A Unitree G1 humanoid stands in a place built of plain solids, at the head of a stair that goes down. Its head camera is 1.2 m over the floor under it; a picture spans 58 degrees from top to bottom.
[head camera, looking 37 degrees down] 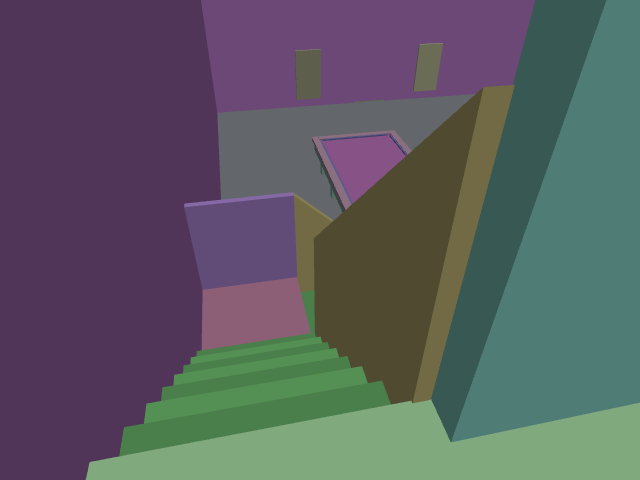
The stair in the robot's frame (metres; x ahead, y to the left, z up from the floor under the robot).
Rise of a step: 0.21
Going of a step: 0.23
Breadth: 0.93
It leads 12 degrees to the left of straight ahead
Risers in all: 8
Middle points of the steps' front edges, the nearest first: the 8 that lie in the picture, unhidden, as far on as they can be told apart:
0.68 0.17 0.00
0.90 0.22 -0.21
1.13 0.27 -0.43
1.35 0.31 -0.64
1.58 0.36 -0.86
1.80 0.40 -1.07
2.03 0.45 -1.29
2.25 0.50 -1.50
